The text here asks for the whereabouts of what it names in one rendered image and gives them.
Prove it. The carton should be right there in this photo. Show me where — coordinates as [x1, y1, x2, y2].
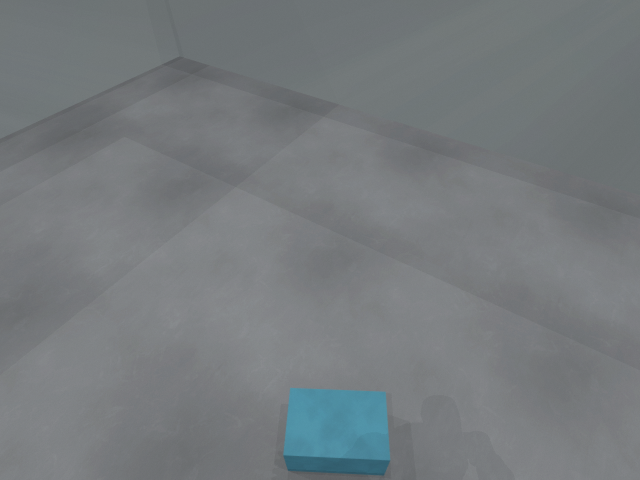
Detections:
[283, 388, 390, 476]

